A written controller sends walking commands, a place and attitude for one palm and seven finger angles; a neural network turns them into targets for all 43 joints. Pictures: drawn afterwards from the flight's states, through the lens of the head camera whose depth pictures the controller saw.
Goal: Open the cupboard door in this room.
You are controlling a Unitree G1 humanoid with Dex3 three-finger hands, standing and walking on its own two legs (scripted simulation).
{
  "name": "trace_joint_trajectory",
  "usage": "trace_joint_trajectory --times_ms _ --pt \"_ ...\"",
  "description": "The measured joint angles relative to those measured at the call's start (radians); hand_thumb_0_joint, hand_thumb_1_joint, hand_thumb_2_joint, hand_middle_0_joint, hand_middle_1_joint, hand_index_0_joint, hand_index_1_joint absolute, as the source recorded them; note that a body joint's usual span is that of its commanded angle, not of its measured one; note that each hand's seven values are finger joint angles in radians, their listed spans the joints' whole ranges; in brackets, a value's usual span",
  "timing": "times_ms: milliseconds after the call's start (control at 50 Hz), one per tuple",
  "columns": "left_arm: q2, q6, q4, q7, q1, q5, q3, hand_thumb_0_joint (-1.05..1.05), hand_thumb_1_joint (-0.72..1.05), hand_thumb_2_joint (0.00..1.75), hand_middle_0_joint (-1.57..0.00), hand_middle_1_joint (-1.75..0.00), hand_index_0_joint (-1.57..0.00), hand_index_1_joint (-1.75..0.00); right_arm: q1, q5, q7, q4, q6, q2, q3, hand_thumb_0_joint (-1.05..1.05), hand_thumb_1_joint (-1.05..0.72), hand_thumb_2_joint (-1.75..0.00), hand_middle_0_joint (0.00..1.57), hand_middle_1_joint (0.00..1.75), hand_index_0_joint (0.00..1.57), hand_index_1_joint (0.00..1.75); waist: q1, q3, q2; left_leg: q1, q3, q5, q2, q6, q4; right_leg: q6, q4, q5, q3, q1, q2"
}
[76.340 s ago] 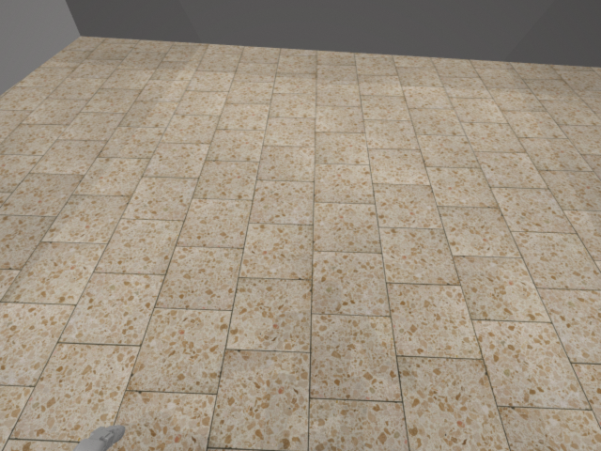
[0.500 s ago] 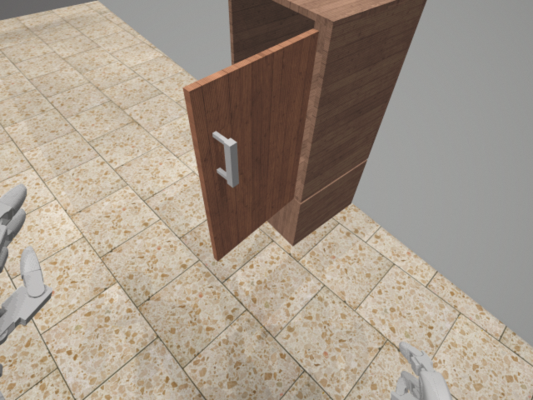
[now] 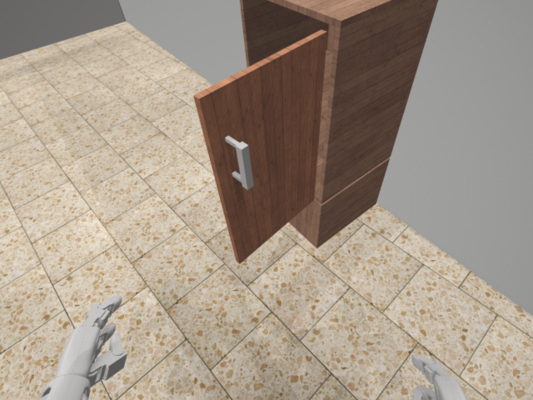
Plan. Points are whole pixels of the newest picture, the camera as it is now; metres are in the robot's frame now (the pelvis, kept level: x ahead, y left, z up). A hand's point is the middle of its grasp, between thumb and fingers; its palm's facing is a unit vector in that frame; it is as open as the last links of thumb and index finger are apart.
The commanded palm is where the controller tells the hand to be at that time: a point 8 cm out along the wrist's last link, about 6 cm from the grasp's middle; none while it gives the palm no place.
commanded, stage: let the arm hang, fingers relaxed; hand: left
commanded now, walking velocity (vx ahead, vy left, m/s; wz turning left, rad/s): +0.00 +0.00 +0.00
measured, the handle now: (239, 162) +0.59 +0.09 -0.01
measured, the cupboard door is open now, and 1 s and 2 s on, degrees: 97 97 97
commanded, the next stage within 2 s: look to check the result in 0.96 s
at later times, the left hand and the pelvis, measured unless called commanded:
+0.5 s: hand out of the picture -0.04 +0.19 -0.16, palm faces +0.03 -0.96 -0.26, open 7.3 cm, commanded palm none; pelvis -0.01 -0.01 +0.01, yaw +1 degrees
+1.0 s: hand out of the picture +0.01 +0.17 -0.16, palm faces +0.03 -0.98 -0.20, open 7.3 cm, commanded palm none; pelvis +0.00 -0.01 +0.01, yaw +0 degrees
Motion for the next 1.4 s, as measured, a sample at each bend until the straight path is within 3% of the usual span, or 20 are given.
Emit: trace_joint_trajectory --times_ms 100,160,260,400,760,1400 --pt "-0.097 0.056 0.379 -0.019 -0.023 0.003 -0.105 0.01 0.91 0.9 -0.2 -0.3 -0.2 -0.29 0.039 -0.011 0.0 0.077 0.047 0.037 0.014 0.01 -0.91 -0.9 0.2 0.3 0.2 0.3 -0.021 0.036 -0.055 0.02 -0.006 0.005 -0.003 -0.009 -0.004 -0.012 0.008 -0.007 -0.006 0.017 -0.002" --pt "-0.14 0.058 0.516 -0.001 -0.017 -0.011 -0.11 0.01 0.94 0.89 -0.21 -0.3 -0.21 -0.29 0.081 -0.014 -0.007 0.137 0.062 0.068 0.026 0.01 -0.91 -0.9 0.2 0.3 0.2 0.3 -0.013 0.058 -0.092 0.041 -0.017 0.018 0.003 -0.013 -0.028 -0.012 -0.025 0.009 -0.017 0.046 0.005" --pt "-0.11 0.039 0.655 0.0 -0.009 -0.017 -0.102 -0.01 0.98 0.89 -0.21 -0.3 -0.21 -0.3 0.131 -0.012 -0.017 0.229 0.081 0.105 0.033 0.01 -0.91 -0.9 0.2 0.3 0.2 0.3 0.01 0.075 -0.093 0.066 -0.035 0.047 0.015 -0.021 -0.072 -0.02 -0.105 0.052 -0.035 0.091 0.021" --pt "-0.107 0.032 0.779 0.001 0.017 -0.019 -0.098 0.0 0.94 0.9 -0.2 -0.3 -0.2 -0.29 0.155 -0.009 -0.024 0.289 0.082 0.125 0.022 0.01 -0.91 -0.9 0.2 0.3 0.2 0.3 0.011 0.069 -0.048 0.091 -0.027 0.069 0.014 -0.016 -0.113 -0.016 -0.15 0.079 -0.027 0.115 0.022" --pt "-0.175 0.012 0.817 0.014 -0.042 -0.017 -0.097 0.01 0.92 0.9 -0.2 -0.3 -0.2 -0.29 0.169 -0.009 -0.035 0.343 0.057 0.176 0.02 0.0 -0.91 -0.9 0.2 0.3 0.2 0.3 0.001 0.037 -0.055 0.129 -0.002 0.07 0.002 -0.009 -0.147 -0.007 -0.142 0.067 -0.003 0.126 0.01" --pt "-0.161 -0.002 0.829 0.012 -0.043 -0.021 -0.093 0.0 0.91 0.9 -0.2 -0.3 -0.2 -0.29 0.115 -0.005 -0.042 0.348 0.049 0.143 0.013 0.01 -0.92 -0.9 0.2 0.3 0.2 0.3 0.005 0.058 -0.057 0.171 -0.012 0.055 0.01 -0.021 -0.176 -0.015 -0.18 0.052 -0.012 0.175 0.02"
